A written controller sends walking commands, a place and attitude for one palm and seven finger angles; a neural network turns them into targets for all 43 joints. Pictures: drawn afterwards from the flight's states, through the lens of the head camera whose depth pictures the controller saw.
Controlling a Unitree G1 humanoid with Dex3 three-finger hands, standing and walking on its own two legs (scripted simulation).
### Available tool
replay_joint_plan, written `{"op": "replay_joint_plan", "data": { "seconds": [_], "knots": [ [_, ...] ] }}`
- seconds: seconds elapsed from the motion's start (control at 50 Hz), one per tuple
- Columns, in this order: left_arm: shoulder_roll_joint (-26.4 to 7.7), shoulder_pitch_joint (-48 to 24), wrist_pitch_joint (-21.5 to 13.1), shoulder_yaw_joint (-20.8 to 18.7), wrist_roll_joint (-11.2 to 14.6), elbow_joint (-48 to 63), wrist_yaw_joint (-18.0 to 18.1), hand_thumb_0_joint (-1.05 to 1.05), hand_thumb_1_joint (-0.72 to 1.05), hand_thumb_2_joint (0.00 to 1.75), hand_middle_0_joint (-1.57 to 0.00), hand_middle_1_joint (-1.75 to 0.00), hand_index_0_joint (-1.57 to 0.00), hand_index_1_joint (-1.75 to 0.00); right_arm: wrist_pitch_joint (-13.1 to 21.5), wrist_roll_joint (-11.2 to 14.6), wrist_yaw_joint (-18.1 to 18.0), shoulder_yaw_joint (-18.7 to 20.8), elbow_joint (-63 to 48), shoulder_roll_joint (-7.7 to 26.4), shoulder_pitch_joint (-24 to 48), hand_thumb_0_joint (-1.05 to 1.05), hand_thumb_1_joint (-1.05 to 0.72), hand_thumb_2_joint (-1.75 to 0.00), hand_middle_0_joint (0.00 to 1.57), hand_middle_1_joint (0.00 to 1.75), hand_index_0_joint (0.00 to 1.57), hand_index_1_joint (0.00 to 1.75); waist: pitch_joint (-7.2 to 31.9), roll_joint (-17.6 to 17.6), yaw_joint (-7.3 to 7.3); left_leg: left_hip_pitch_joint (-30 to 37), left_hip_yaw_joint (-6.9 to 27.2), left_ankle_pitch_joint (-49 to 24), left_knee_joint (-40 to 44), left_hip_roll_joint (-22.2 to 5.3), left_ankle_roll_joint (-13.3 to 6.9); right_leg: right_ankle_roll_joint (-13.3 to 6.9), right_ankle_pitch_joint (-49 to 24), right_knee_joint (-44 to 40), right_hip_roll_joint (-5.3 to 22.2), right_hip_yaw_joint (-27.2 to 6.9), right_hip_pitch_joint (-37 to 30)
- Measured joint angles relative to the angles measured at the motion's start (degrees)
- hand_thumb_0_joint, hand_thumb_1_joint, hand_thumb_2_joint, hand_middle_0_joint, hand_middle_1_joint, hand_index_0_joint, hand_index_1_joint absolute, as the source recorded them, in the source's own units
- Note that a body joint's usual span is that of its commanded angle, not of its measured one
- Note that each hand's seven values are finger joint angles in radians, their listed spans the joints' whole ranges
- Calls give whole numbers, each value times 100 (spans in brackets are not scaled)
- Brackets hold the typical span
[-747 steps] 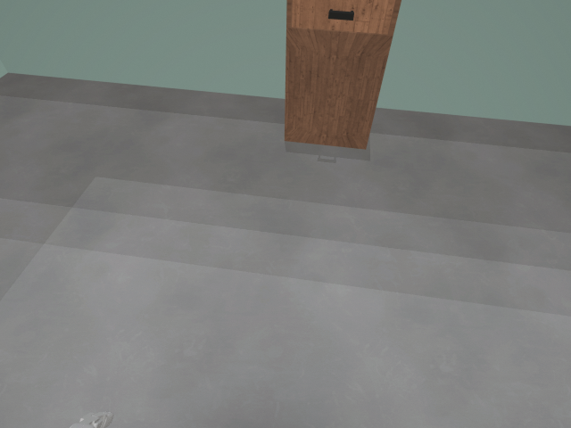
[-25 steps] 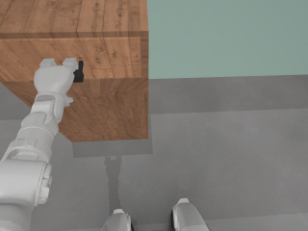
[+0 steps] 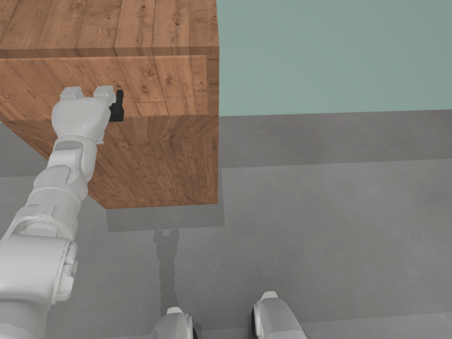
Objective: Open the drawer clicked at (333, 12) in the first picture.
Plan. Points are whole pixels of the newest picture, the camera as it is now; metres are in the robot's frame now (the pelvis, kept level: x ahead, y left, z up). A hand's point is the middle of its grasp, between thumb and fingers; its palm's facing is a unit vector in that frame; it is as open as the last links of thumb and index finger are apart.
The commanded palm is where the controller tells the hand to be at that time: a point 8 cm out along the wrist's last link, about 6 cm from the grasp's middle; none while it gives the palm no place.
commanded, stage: pull the drawer open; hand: left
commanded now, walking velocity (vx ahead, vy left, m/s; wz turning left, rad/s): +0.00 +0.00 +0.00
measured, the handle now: (94, 104) +0.55 +0.22 +0.02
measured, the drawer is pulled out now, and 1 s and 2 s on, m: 0.00 0.11 0.23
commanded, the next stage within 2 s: none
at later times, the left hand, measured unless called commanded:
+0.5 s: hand (91, 158) +0.44 +0.22 +0.00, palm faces -0.03 -0.03 -1.00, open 6.1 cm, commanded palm +0.40 +0.22 +0.05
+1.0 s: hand (87, 190) +0.38 +0.22 +0.00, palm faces -0.03 -0.03 -1.00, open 6.1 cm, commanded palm +0.34 +0.23 +0.05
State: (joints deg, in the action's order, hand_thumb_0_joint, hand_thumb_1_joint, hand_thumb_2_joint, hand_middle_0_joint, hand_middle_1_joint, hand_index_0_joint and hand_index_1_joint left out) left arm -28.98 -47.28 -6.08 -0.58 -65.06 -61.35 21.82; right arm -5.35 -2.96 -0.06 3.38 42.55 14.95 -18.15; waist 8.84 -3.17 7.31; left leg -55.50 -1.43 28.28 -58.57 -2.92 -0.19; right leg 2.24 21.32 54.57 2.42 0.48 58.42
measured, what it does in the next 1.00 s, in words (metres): stands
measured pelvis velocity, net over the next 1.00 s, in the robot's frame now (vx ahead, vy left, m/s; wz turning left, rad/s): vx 0.03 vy -0.01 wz -0.01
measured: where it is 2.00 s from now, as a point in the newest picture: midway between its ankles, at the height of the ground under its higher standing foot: outside the picture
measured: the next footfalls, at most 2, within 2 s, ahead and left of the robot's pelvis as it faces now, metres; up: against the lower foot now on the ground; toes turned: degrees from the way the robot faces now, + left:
none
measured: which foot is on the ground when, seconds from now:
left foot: down 0.00-1.00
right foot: down 0.00-1.00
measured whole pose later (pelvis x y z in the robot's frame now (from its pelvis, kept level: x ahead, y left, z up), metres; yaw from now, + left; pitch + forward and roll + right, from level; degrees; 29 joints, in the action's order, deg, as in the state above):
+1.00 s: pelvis +0.03 -0.01 +0.03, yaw -1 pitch +18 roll -1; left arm -21.0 -12.4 -2.9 1.5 -64.0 -31.4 25.6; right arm -5.9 -1.9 -1.3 3.9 38.6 14.0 -11.1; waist 8.0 -2.8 1.3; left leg -39.8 -2.3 27.9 -50.0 -3.2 0.7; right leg 1.7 22.0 48.4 1.8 -0.1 44.1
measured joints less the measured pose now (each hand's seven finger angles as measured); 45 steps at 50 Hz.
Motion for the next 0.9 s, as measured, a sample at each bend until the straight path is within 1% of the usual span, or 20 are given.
{"op": "replay_joint_plan", "data": {
  "seconds": [0.1, 0.24, 0.36, 0.5, 0.56, 0.68, 0.74, 0.9],
  "knots": [
    [31, 324, 31, -76, 65, 292, -41, 1, 68, 76, -30, -132, -35, -133, -25, 8, 22, 46, -53, -4, -15, 0, -90, -90, 20, 30, 20, 30, 0, -10, -38, 149, -70, 6, 97, -33, -4, 8, -21, -91, -40, -63, -110],
    [214, 978, 2, -138, 117, 834, 40, 1, 69, 75, -28, -133, -34, -132, -98, 36, 39, 82, -84, -17, -4, 0, -90, -90, 20, 30, 20, 30, 14, -16, -172, 480, -149, 14, 314, -46, -9, 18, -15, -263, -61, -128, -390],
    [421, 1510, 30, -56, 106, 1274, 200, 1, 69, 77, -27, -134, -33, -132, -150, 57, 49, 112, -117, -36, 118, 0, -90, -90, 20, 30, 20, 30, 26, -16, -311, 750, -150, 19, 476, -35, 0, 14, 16, -388, -53, -121, -648],
    [597, 1947, 134, 111, 80, 1652, 321, 1, 69, 78, -27, -134, -34, -133, -162, 90, 19, 117, -208, -53, 362, 0, -90, -90, 20, 30, 20, 30, 10, 2, -438, 1010, -106, 2, 632, -19, 20, -1, 38, -512, -37, -71, -918],
    [645, 2150, 197, 139, 82, 1847, 304, 1, 68, 77, -27, -134, -34, -133, -160, 94, 5, 114, -267, -61, 468, 0, -90, -90, 20, 30, 20, 30, 0, 12, -469, 1118, -102, -13, 702, -21, 27, -8, 33, -571, -41, -65, -1022],
    [682, 2756, 257, 109, 118, 2420, 233, 1, 69, 76, -27, -133, -34, -132, -139, 108, -28, 84, -429, -85, 591, 0, -90, -90, 20, 30, 20, 30, -13, 39, -485, 1345, -120, -46, 854, -34, 43, -20, 13, -693, -65, -85, -1223],
    [708, 3023, 263, 131, 132, 2655, 271, 1, 69, 77, -27, -133, -35, -131, -112, 113, -46, 78, -473, -81, 613, 0, -90, -90, 20, 30, 20, 30, -38, 37, -507, 1438, -107, -41, 888, -37, 55, -26, 22, -717, -69, -74, -1314],
    [787, 3339, 268, 206, 86, 2902, 382, 1, 68, 79, -27, -133, -35, -132, -80, 96, -96, 73, -397, -71, 684, 0, -90, -90, 20, 30, 20, 30, -70, 39, -599, 1517, -69, -20, 846, -24, 80, -47, 72, -639, -55, -44, -1391]
  ]
}}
